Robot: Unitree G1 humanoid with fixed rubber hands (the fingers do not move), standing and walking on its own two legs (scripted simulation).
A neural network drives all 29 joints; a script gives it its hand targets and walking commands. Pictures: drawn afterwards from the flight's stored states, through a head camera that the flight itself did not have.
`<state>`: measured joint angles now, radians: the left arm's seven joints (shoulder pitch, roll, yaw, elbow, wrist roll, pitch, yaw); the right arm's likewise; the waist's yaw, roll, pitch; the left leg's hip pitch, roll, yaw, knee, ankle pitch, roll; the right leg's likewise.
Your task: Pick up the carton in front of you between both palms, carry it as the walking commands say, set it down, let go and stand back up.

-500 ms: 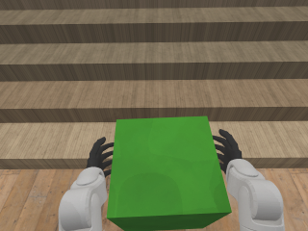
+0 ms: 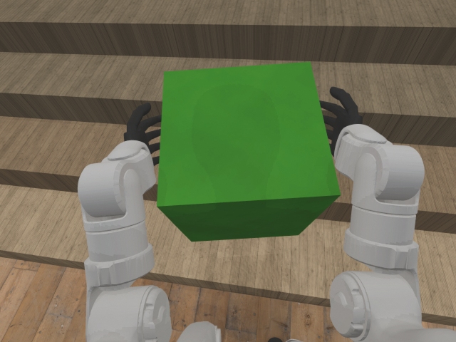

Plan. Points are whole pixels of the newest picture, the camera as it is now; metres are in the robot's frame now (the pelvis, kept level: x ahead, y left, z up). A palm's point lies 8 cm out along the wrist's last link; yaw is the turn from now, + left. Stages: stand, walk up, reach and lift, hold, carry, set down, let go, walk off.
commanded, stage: carry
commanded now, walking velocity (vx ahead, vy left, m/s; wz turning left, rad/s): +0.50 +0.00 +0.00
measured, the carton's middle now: (241, 166) +0.39 +0.01 +0.07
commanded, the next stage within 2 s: none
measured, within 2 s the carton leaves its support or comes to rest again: neither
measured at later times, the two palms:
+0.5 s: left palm (188, 26) +0.73 +0.13 +0.13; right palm (328, 21) +0.69 -0.17 +0.15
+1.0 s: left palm out of the picture +1.09 +0.14 +0.44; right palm out of the picture +1.05 -0.16 +0.42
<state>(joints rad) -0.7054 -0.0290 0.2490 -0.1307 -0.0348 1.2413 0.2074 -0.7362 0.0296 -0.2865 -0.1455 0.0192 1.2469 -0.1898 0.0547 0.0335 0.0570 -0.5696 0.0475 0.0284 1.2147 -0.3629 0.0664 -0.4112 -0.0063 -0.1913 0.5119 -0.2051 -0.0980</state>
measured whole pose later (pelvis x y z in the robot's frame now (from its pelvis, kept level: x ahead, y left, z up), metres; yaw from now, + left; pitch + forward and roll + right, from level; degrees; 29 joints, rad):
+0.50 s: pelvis +0.34 +0.03 +0.01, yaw +1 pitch +6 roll -3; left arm -0.68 -0.15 0.32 -0.24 0.09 1.21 0.15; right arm -0.65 0.07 -0.30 -0.23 0.07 1.17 -0.20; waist -0.16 0.01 0.11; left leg 0.01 0.02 0.02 0.25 -0.33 0.05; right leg -1.14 0.02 -0.13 1.66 -0.61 -0.12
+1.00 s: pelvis +0.69 +0.03 +0.27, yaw +1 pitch +4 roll +2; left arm -0.84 -0.04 0.36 -0.03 0.00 1.24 0.14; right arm -0.76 0.07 -0.28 -0.15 -0.08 1.26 -0.19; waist -0.09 0.04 0.06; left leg -0.62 -0.05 0.22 0.85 -0.30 0.13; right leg -0.66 0.10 0.14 1.90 -0.27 -0.09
